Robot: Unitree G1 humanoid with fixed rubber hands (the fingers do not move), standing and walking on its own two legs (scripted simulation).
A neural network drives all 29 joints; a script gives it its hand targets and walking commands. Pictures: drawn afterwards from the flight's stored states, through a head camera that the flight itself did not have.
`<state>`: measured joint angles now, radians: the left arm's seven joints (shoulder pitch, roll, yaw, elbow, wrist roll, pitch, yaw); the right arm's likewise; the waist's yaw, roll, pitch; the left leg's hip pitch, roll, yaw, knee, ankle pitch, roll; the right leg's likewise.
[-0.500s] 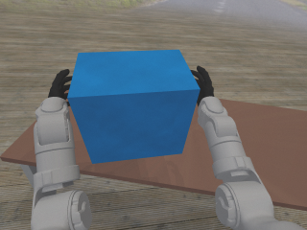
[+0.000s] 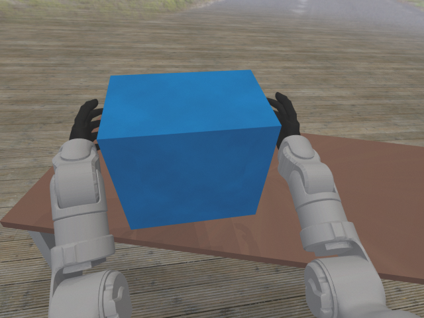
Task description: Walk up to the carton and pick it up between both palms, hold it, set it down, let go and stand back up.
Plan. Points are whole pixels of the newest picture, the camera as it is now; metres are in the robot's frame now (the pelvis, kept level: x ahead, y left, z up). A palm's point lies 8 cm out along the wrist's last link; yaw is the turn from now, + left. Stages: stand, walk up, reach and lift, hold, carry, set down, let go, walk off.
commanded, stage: hold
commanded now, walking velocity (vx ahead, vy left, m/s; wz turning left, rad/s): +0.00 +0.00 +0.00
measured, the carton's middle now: (189, 151) +0.40 +0.01 +0.17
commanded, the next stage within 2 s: set down in 1.74 s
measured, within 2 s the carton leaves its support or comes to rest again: neither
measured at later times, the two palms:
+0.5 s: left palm (83, 142) +0.35 +0.19 +0.22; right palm (285, 139) +0.35 -0.16 +0.22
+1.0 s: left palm (82, 143) +0.35 +0.19 +0.22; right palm (286, 137) +0.35 -0.16 +0.23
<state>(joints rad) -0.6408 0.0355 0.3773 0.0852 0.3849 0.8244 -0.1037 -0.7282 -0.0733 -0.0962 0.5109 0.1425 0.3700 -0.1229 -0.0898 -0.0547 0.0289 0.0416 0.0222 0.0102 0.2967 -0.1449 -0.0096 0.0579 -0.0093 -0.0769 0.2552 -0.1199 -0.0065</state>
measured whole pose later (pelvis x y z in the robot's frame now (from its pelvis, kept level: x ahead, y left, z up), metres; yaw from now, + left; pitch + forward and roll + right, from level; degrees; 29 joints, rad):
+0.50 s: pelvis +0.00 +0.00 +0.00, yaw +1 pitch -11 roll -1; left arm -0.66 0.05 0.39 0.14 0.39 0.80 -0.12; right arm -0.73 -0.05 -0.12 0.52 0.12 0.36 -0.13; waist -0.11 -0.05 0.02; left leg 0.02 0.02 0.00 0.30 -0.14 -0.01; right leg 0.05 -0.02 -0.09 0.26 -0.12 0.00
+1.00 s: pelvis +0.00 +0.00 +0.00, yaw +1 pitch -11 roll +0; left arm -0.65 0.05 0.38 0.10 0.39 0.81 -0.12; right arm -0.73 -0.05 -0.11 0.51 0.12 0.37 -0.13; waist -0.11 -0.05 0.02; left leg 0.03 0.02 -0.01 0.30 -0.14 -0.01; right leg 0.06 -0.01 -0.09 0.26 -0.13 -0.01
